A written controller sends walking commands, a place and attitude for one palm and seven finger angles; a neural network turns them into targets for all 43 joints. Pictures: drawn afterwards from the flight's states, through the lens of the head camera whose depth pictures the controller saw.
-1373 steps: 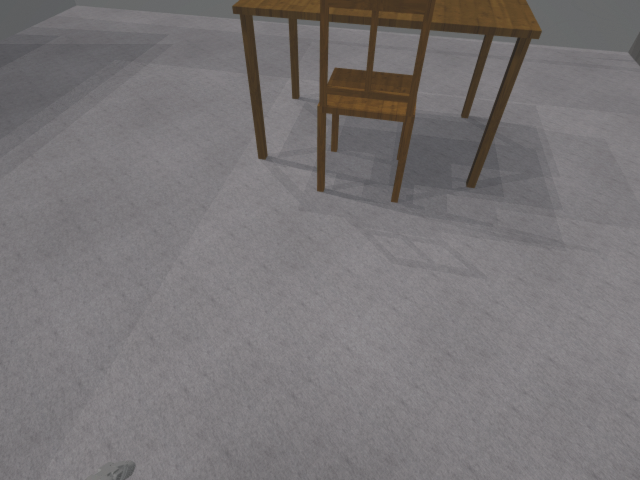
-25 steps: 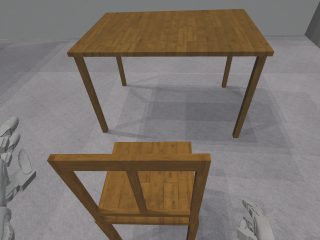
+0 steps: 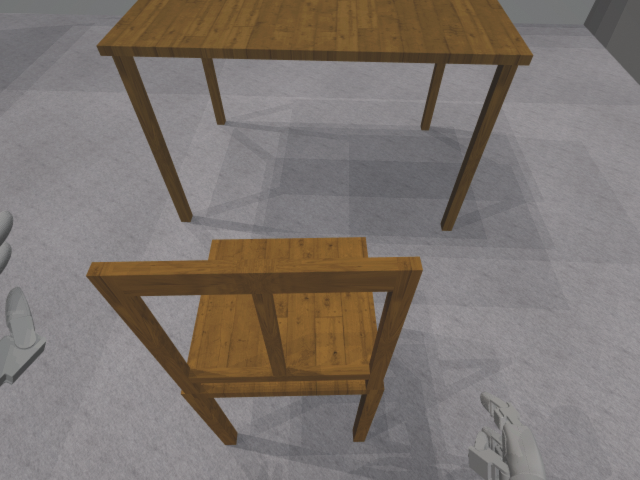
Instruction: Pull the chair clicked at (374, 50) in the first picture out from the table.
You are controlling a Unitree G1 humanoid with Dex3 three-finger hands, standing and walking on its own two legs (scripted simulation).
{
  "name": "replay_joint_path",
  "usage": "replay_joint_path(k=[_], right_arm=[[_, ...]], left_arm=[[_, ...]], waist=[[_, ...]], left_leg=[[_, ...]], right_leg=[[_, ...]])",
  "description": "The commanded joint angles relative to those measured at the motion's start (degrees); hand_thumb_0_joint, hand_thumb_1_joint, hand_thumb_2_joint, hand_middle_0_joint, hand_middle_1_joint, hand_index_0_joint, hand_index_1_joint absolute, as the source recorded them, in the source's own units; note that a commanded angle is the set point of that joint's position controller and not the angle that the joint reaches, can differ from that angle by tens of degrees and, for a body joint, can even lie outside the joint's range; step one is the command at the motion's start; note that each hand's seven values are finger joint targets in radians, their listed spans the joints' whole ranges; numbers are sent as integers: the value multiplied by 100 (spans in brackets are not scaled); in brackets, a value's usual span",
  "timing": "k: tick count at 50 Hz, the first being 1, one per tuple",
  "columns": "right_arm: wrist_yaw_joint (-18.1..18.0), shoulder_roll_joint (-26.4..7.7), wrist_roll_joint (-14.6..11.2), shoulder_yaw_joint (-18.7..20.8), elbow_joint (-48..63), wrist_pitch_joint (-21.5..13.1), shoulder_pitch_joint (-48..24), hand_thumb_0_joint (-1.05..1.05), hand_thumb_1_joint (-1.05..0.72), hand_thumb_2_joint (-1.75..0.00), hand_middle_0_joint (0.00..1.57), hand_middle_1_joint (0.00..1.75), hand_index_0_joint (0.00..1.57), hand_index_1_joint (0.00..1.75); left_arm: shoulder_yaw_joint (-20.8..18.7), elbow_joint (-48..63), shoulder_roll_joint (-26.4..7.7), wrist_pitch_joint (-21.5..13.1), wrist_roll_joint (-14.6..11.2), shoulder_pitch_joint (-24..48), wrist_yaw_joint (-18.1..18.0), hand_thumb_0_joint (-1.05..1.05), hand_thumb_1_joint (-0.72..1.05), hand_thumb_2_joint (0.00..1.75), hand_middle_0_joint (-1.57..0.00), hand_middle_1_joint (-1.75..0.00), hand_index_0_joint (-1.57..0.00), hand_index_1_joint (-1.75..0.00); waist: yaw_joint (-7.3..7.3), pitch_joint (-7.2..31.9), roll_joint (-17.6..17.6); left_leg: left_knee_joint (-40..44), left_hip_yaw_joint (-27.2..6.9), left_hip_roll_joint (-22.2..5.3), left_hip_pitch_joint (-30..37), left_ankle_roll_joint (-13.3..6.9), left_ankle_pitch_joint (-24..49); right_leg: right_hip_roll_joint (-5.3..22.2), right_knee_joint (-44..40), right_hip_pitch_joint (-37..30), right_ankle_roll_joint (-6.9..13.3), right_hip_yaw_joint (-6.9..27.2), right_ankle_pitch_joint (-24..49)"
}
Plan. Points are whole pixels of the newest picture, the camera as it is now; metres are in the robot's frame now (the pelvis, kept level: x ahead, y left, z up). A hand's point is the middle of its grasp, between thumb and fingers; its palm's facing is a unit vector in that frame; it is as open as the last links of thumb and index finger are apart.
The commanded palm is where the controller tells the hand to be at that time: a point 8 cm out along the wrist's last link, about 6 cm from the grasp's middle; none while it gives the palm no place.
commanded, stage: step back with the hand held close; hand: left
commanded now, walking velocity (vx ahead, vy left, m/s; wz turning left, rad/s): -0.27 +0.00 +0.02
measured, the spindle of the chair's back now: (272, 337) +0.33 +0.11 -0.08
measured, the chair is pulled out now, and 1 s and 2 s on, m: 0.64 0.64 0.64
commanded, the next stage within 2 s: stop stepping back and stand still in 1.08 s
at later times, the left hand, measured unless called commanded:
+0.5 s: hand out of the picture +0.14 +0.28 +0.17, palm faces +0.49 -0.72 -0.49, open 7.4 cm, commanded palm +0.08 +0.31 +0.18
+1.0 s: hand out of the picture +0.12 +0.24 +0.18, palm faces +0.38 -0.79 -0.48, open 7.4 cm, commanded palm +0.05 +0.28 +0.18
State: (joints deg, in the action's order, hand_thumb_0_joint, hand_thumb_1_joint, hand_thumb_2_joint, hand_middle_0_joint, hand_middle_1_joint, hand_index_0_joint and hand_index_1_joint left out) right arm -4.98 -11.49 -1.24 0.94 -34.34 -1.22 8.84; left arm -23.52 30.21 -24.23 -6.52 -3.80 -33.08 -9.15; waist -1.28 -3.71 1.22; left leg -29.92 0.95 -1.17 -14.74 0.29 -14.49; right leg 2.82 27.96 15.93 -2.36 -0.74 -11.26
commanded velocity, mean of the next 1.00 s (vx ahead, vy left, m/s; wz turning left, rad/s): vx -0.36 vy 0.00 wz -0.02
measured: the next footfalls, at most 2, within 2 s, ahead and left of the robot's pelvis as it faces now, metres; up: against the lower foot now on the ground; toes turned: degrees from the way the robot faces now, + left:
right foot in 1.02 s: -0.13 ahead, -0.17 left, +0.00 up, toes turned -1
left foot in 1.30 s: -0.10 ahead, +0.07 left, +0.00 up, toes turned +0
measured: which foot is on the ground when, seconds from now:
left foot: down 0.00-1.00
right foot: down 0.00-0.74, up 0.76-1.00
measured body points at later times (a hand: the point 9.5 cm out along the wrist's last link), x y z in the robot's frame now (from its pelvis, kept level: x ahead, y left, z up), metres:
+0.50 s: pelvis -0.05 +0.00 -0.02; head -0.04 +0.01 +0.43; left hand +0.11 +0.31 +0.19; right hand +0.13 -0.22 -0.10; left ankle +0.02 +0.12 -0.74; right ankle +0.04 -0.14 -0.74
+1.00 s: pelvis -0.09 -0.01 +0.00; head -0.04 +0.01 +0.44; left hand +0.09 +0.28 +0.21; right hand +0.09 -0.23 -0.09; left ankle -0.03 +0.11 -0.74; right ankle -0.16 -0.17 -0.73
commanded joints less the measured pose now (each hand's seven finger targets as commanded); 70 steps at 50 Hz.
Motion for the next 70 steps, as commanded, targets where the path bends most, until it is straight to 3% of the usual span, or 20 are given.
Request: replay_joint_path(k=[1,6,10,18,22,25,29,31,34,38,43,47,53,55,57,59,62,65,68,70], right_arm=[[-79,-698,29,260,912,-373,-561,0,-90,-90,20,30,20,30],[-89,-708,44,227,912,-410,-485,0,-90,-90,20,30,20,30],[-123,-758,49,179,954,-481,-467,0,-90,-90,20,30,20,30],[-104,-778,53,193,935,-697,-434,0,-90,-90,20,30,20,30],[-98,-802,23,257,886,-793,-464,0,-90,-90,20,30,20,30],[-52,-773,42,266,870,-862,-331,0,-90,-90,20,30,20,30],[8,-707,153,290,617,-866,-220,0,-90,-90,20,30,20,30],[50,-588,207,227,490,-791,-329,0,-90,-90,20,30,20,30],[-6,-581,162,191,519,-692,-431,0,-90,-90,20,30,20,30],[-43,-624,159,302,640,-790,-417,0,-90,-90,20,30,20,30],[111,-721,190,452,351,-1128,-157,0,-90,-90,20,30,20,30],[160,-751,302,373,167,-1216,-258,0,-90,-90,20,30,20,30],[229,-686,231,309,415,-953,-477,0,-90,-90,20,30,20,30],[190,-658,66,452,649,-815,-456,0,-90,-90,20,30,20,30],[136,-565,-73,456,787,-735,-684,0,-90,-90,20,30,20,30],[42,-340,-11,279,737,-640,-843,0,-90,-90,20,30,20,30],[-27,-424,-38,124,807,-463,-685,0,-90,-90,20,30,20,30],[-38,-780,-37,370,776,-593,-310,0,-90,-90,20,30,20,30],[-14,-725,3,229,810,-757,-321,0,-90,-90,20,30,20,30],[-2,-738,0,160,720,-873,-332,0,-90,-90,20,30,20,30]], left_arm=[[-710,974,-833,-310,45,77,-200,0,90,90,-20,-30,-20,-30],[-664,921,-895,-343,110,335,-255,0,90,90,-20,-30,-20,-30],[-702,1079,-965,-417,145,494,-299,0,90,90,-20,-30,-20,-30],[-846,1332,-935,-609,117,140,-290,0,90,90,-20,-30,-20,-30],[-982,989,-902,-698,224,225,-262,0,90,90,-20,-30,-20,-30],[-944,1176,-936,-834,237,481,-207,0,90,90,-20,-30,-20,-30],[-789,1270,-1042,-866,193,712,-262,0,90,90,-20,-30,-20,-30],[-791,1178,-1081,-806,214,734,-317,0,90,90,-20,-30,-20,-30],[-988,1112,-1154,-854,197,514,-317,0,90,90,-20,-30,-20,-30],[-1117,1306,-1045,-987,135,263,-250,0,90,90,-20,-30,-20,-30],[-772,1838,-796,-1105,60,203,-129,0,90,90,-20,-30,-20,-30],[-933,1584,-1015,-1096,42,-9,-65,0,90,90,-20,-30,-20,-30],[-1303,1401,-1276,-1301,-16,-418,161,0,90,90,-20,-30,-20,-30],[-1279,1351,-1328,-1281,-53,-500,226,0,90,90,-20,-30,-20,-30],[-1478,914,-1371,-1180,-63,-832,140,0,90,90,-20,-30,-20,-30],[-1407,690,-1226,-1041,39,-834,51,0,90,90,-20,-30,-20,-30],[-1019,531,-948,-840,-2,-767,-73,0,90,90,-20,-30,-20,-30],[-783,983,-987,-830,-30,-313,-114,0,90,90,-20,-30,-20,-30],[-584,1555,-1056,-751,16,111,-127,0,90,90,-20,-30,-20,-30],[-562,1609,-1054,-727,110,612,-167,0,90,90,-20,-30,-20,-30]], waist=[[30,910,156],[85,560,-325],[86,470,47],[38,997,763],[36,555,1137],[64,579,305],[131,609,-1003],[159,904,-1243],[190,885,-679],[230,1131,1563],[62,1457,1060],[110,1439,1473],[-10,1919,578],[67,2054,-1332],[15,1758,-1488],[109,1335,-1085],[343,1365,-564],[178,1411,158],[190,918,1253],[147,444,1066]], left_leg=[[474,-378,-491,-546,-122,311],[248,-324,-263,-648,-106,-962],[601,-520,-400,-965,-162,-1460],[946,-865,-787,-1557,-321,-770],[1302,-1083,-1120,-3161,-538,-2388],[495,-778,-726,-2767,-402,-2150],[-1729,-215,118,-781,28,-1595],[-2131,-144,149,-250,29,-1080],[-214,-323,-48,-291,-83,-864],[1721,-2038,-1929,-1795,-915,-821],[315,-1083,-1535,857,-776,3996],[427,-1215,-1536,1107,-636,4105],[-240,-582,-934,728,-199,2633],[-1331,177,-143,66,111,1335],[-2523,-177,275,-1326,85,-1491],[-2112,-508,-21,-1624,108,-1520],[382,-28,24,-445,18,499],[631,-727,-937,878,-334,3007],[807,-1082,-1067,347,-495,1964],[1039,-1047,-956,-721,-441,48]], right_leg=[[260,-296,-567,217,337,609],[444,-975,226,323,635,-1001],[244,-865,286,230,414,-1729],[-20,387,-870,158,91,150],[-189,1177,-1567,100,53,-232],[7,664,-966,228,479,-229],[1187,-1507,1456,931,1816,-2392],[1435,-1617,1507,1004,1489,-1901],[740,-801,992,538,689,-1174],[-340,2766,-82,125,165,-1493],[-171,1682,931,197,123,-1377],[-209,258,472,257,87,-868],[-119,-1147,-733,219,-189,1356],[705,-688,-793,621,362,3648],[1650,-591,-995,1178,1067,4774],[1600,-384,-1105,1190,861,4572],[698,314,-1027,486,150,3357],[194,433,-147,107,88,255],[146,6,-68,79,64,-782],[95,-166,-700,100,76,-718]])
